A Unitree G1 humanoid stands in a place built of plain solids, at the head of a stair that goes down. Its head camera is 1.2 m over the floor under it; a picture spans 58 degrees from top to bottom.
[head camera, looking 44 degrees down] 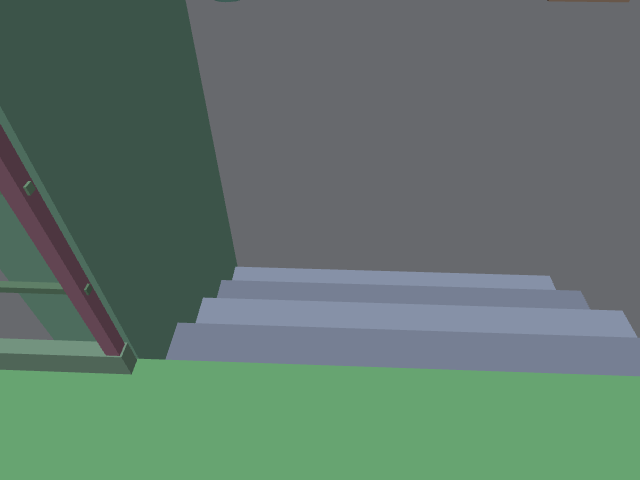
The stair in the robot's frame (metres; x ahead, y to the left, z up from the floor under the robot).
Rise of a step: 0.19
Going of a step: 0.27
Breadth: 1.91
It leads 2 degrees to the right of straight ahead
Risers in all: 5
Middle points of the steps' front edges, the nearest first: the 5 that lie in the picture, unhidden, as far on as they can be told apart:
0.68 -0.39 0.00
0.95 -0.40 -0.19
1.22 -0.41 -0.38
1.49 -0.42 -0.57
1.76 -0.43 -0.76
